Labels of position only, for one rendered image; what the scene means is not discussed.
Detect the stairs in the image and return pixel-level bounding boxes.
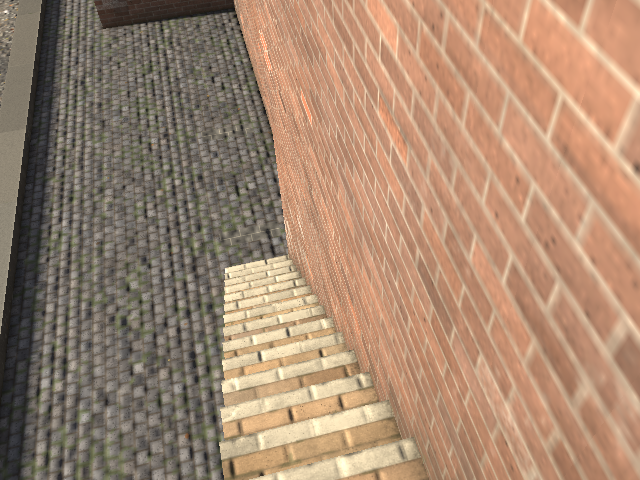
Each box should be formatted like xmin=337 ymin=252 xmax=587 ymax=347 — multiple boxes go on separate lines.
xmin=219 ymin=255 xmax=429 ymax=480

